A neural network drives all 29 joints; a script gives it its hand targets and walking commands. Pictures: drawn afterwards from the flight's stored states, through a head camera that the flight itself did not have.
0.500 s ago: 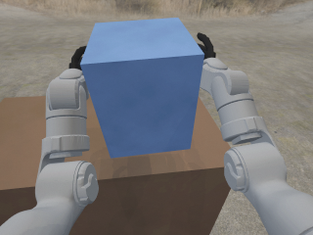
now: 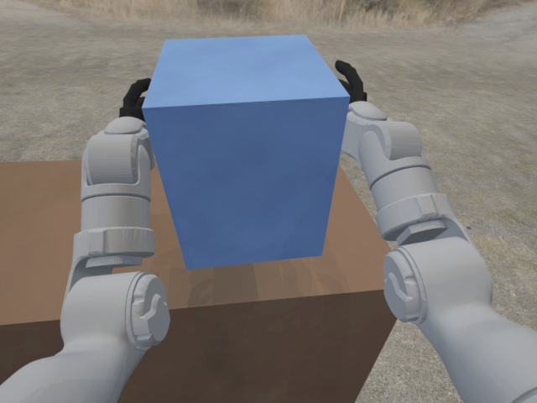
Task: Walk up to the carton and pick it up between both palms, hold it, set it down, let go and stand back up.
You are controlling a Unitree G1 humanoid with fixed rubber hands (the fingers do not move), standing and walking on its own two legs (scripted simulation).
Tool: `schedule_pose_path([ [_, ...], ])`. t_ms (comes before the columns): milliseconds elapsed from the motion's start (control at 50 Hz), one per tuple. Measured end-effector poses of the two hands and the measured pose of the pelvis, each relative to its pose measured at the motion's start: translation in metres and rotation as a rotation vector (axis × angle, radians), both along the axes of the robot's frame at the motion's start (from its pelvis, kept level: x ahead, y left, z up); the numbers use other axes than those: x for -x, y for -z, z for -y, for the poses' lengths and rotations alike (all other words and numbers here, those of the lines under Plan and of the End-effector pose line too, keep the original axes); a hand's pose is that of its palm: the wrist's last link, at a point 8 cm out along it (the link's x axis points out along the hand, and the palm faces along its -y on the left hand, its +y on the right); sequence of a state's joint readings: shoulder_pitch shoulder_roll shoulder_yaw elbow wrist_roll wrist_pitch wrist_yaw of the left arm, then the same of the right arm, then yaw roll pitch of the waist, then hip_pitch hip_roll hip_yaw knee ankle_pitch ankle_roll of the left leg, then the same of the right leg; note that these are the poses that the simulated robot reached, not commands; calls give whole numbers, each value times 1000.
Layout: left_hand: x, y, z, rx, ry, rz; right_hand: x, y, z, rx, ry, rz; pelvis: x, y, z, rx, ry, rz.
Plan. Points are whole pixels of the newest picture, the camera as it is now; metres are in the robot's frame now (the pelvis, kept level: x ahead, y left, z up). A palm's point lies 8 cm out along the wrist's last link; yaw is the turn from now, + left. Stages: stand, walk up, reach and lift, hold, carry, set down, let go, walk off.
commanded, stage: hold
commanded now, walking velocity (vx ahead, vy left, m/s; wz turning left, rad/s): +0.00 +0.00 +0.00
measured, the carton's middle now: (246, 151) +0.38 +0.02 +0.24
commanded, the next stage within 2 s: none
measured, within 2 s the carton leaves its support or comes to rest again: neither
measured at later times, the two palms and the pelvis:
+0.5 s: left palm (132, 131) +0.34 +0.16 +0.29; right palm (363, 124) +0.35 -0.14 +0.30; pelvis -0.02 +0.00 +0.00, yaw +0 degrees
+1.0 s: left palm (140, 123) +0.37 +0.15 +0.29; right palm (360, 114) +0.37 -0.14 +0.31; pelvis +0.00 +0.00 +0.00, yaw +0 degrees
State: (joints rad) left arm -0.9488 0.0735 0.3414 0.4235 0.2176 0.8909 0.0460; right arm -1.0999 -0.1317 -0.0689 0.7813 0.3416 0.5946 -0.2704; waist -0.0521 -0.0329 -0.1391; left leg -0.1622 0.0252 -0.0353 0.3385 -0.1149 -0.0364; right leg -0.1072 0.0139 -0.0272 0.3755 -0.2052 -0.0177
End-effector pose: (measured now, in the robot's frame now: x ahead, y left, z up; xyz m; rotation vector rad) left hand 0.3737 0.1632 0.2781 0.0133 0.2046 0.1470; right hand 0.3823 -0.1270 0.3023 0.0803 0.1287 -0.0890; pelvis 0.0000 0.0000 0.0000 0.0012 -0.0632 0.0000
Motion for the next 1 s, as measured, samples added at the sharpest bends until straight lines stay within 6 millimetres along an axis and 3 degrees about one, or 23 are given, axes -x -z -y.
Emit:
schedule_pose_path([
  [140, -1, -5, 3, -9, 16, 30, 3, -5, 4, -17, 10, 27, -4, 0, 0, 0, 0, -5],
  [440, 30, -16, 8, -27, 16, 27, 33, -3, 9, -34, 7, 14, 17, 1, -3, 4, 1, 23],
  [600, 20, -11, 5, 17, 12, 2, 26, -2, 6, 20, 19, -18, 18, 1, -3, 4, 1, 24],
  [860, -6, -3, 5, 28, 15, 5, 1, -2, 5, 25, 22, -17, -2, 0, 0, 0, 0, -2],
  [1000, 2, -14, 10, -30, 19, 44, 8, -6, 11, -17, 15, 21, -3, 0, 0, 0, 0, -4],
])
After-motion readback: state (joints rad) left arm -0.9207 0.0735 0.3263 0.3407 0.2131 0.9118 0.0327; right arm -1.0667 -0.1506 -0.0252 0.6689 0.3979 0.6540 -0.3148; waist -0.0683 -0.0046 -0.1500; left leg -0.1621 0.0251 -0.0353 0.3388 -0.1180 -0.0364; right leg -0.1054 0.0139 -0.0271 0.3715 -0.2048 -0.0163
